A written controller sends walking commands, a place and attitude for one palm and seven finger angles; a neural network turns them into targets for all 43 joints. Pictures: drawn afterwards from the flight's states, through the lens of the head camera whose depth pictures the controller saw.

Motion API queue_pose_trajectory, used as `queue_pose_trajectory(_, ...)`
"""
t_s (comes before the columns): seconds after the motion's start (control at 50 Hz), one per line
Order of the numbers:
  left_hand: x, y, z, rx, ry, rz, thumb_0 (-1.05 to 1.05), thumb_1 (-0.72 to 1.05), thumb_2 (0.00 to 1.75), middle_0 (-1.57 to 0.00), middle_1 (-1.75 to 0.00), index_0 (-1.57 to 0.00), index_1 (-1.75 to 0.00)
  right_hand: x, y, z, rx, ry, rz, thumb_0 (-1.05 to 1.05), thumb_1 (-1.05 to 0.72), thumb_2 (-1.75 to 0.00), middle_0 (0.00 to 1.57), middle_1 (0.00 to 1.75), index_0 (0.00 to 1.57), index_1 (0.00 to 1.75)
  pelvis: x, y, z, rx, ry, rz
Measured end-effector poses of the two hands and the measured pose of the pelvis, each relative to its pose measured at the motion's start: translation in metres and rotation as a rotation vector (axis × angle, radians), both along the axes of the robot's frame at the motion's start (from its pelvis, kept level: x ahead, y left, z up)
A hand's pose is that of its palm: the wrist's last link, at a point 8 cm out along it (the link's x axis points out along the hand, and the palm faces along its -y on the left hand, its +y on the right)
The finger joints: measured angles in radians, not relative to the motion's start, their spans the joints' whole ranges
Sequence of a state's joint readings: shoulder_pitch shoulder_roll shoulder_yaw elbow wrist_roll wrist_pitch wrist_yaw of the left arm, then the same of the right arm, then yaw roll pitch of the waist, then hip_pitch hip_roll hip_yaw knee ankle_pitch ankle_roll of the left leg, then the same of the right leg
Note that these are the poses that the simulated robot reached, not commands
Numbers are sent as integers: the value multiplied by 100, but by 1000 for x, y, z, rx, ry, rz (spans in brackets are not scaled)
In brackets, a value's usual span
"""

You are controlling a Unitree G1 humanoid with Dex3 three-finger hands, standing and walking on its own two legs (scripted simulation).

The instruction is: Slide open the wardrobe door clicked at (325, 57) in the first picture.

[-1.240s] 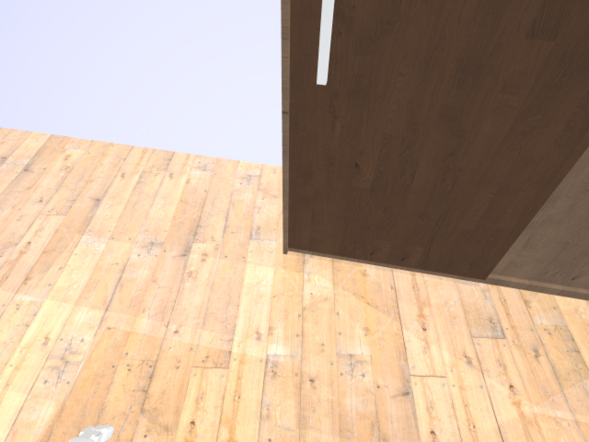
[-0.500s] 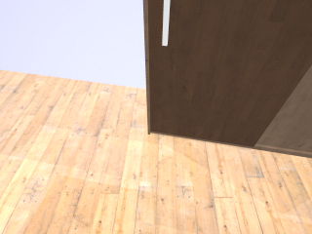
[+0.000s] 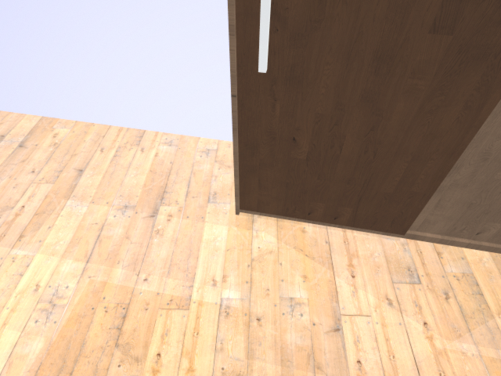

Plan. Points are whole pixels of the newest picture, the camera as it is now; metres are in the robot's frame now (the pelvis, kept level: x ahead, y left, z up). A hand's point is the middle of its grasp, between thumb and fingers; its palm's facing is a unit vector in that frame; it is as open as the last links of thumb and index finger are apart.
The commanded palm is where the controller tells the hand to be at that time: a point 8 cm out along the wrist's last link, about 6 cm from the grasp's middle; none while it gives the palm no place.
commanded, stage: look at it before walking up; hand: left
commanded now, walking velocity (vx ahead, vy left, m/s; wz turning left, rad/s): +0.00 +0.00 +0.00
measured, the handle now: (265, 34) +0.95 +0.01 +0.13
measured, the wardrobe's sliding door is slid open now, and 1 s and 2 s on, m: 0.00 0.00 0.00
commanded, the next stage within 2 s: turn to face it in 0.20 s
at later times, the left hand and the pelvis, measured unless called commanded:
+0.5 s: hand out of the picture +0.08 +0.25 -0.16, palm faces -0.04 -0.94 -0.35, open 7.4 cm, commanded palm none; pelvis +0.00 +0.00 +0.00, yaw -2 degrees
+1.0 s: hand out of the picture +0.02 +0.18 -0.18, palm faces -0.01 -0.99 -0.16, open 7.4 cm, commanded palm none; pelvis +0.06 +0.01 -0.01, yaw -5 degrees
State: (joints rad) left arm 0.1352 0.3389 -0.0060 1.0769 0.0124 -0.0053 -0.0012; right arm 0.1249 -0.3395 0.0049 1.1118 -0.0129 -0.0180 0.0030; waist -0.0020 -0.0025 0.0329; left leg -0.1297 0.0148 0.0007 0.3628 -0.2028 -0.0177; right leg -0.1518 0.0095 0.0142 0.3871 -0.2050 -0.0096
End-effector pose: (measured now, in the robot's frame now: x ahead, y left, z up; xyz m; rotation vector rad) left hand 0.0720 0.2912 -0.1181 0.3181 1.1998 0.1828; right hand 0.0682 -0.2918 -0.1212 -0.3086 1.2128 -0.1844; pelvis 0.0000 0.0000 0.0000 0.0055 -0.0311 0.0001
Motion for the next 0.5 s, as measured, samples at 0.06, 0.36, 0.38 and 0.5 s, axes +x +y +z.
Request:
queue_pose_trajectory(0.06,-1,1,-1,0,6,2,0,90,90,-20,-30,-20,-30,1,0,1,-3,1,0,0,-90,-90,20,30,21,30,1,0,0,0,0,0)
queue_pose_trajectory(0.36,0,6,1,6,7,6,0,90,90,-20,-30,-20,-30,10,3,3,-4,-12,6,0,-90,-90,20,30,21,30,3,3,1,-1,-3,-2)
queue_pose_trajectory(0.38,0,6,1,6,7,5,0,90,90,-20,-30,-20,-30,10,3,3,-4,-14,6,0,-90,-90,20,30,21,30,3,3,1,-1,-3,-4)
queue_pose_trajectory(0.5,2,7,0,10,17,-4,0,90,90,-20,-30,-20,-30,9,4,2,-5,-33,-13,0,-90,-90,20,30,21,30,2,4,0,-1,-2,-28)
